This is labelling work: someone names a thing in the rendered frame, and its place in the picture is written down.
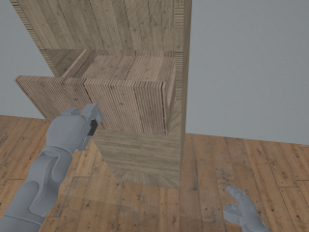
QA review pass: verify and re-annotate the right robot hand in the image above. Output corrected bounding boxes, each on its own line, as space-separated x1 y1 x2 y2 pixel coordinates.
223 186 259 226

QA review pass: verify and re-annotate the handle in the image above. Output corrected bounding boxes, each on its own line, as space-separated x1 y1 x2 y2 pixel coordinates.
80 115 98 136

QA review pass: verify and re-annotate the cabinet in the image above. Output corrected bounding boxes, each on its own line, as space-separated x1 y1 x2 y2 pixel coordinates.
10 0 192 190

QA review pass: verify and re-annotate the right robot forearm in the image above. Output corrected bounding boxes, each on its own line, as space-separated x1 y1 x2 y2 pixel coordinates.
241 215 271 232

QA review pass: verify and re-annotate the left robot forearm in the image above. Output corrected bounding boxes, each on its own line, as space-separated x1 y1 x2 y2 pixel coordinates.
0 146 73 232

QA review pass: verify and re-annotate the left robot hand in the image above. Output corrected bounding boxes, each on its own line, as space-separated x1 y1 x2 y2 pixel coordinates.
45 103 104 154

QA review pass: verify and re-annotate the drawer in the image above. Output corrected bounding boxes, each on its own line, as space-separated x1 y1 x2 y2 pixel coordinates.
14 49 176 136

